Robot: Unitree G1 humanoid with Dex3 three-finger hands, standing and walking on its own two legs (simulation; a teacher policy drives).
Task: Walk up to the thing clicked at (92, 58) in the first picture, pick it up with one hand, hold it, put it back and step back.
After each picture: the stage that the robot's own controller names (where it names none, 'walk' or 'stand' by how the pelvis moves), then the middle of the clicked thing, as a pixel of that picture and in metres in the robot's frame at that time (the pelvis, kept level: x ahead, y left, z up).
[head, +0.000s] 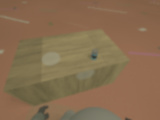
stand; (94, 54) +0.67 -0.04 -0.12
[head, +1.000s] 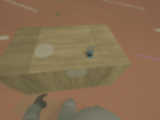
walk; (90, 52) +0.61 +0.01 -0.08
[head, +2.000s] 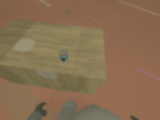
stand; (64, 56) +0.50 +0.24 -0.08
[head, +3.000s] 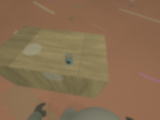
stand; (69, 59) +0.53 +0.21 -0.10
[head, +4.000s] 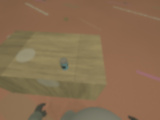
stand; (64, 64) +0.47 +0.24 -0.11
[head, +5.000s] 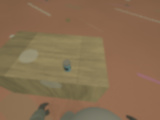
stand; (67, 66) +0.47 +0.21 -0.12
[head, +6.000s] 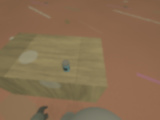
stand; (66, 66) +0.47 +0.23 -0.12
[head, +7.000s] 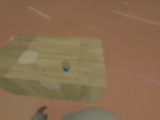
stand; (66, 66) +0.47 +0.23 -0.12
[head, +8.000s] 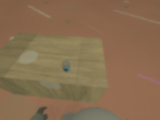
stand; (66, 66) +0.46 +0.22 -0.12
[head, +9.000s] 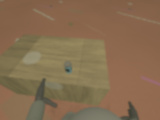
rise first; (68, 67) +0.46 +0.22 -0.12
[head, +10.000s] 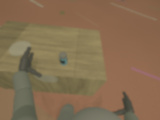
go down; (63, 58) +0.50 +0.21 -0.08
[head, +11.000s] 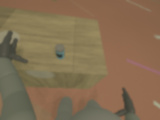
go down; (60, 52) +0.50 +0.20 -0.04
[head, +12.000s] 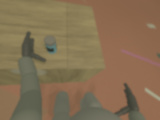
close in; (51, 45) +0.50 +0.22 +0.00
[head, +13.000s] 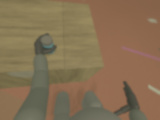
close; (48, 45) +0.50 +0.21 +0.01
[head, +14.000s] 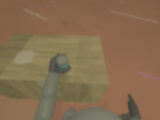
lift; (63, 65) +0.34 +0.17 +0.11
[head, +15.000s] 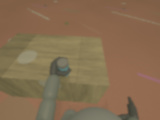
hold; (63, 67) +0.32 +0.18 +0.09
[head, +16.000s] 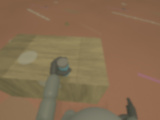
hold; (64, 67) +0.33 +0.18 +0.09
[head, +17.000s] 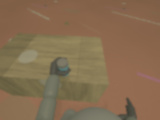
hold; (63, 67) +0.33 +0.18 +0.08
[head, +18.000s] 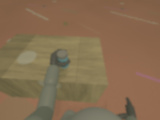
crouch; (63, 59) +0.38 +0.18 +0.11
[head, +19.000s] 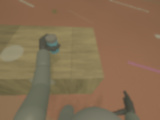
lower; (52, 44) +0.48 +0.23 +0.12
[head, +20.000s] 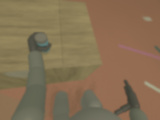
lower; (43, 43) +0.51 +0.23 +0.02
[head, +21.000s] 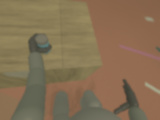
lower; (43, 44) +0.50 +0.23 +0.01
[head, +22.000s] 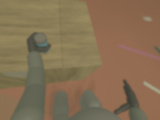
lower; (42, 43) +0.51 +0.23 +0.01
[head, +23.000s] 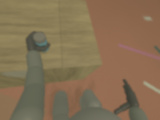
lower; (41, 42) +0.51 +0.23 +0.01
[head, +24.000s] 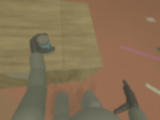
open; (45, 45) +0.50 +0.23 +0.00
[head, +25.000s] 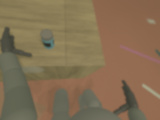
sink last; (48, 40) +0.51 +0.22 +0.00
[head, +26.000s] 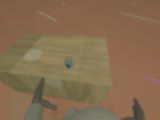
sink last; (68, 63) +0.49 +0.23 -0.06
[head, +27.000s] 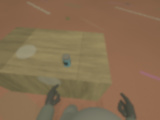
stand; (66, 60) +0.49 +0.22 -0.05
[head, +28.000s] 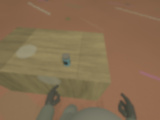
stand; (66, 60) +0.49 +0.22 -0.05
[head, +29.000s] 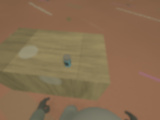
stand; (67, 60) +0.49 +0.22 -0.08
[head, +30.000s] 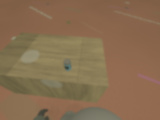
stand; (67, 64) +0.49 +0.22 -0.12
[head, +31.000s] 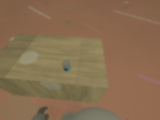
stand; (66, 66) +0.47 +0.22 -0.12
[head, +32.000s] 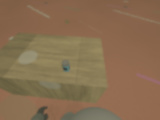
stand; (66, 66) +0.47 +0.23 -0.12
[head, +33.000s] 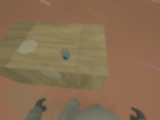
walk; (65, 54) +0.52 +0.24 -0.09
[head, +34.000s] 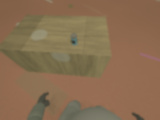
walk; (74, 39) +0.73 +0.21 -0.10
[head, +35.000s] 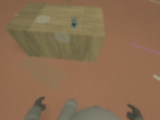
walk; (74, 22) +1.01 +0.27 -0.10
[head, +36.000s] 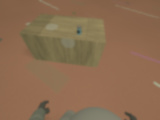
stand; (79, 30) +1.10 +0.21 -0.12
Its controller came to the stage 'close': yes
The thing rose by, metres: 0.20
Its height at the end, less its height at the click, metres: +0.00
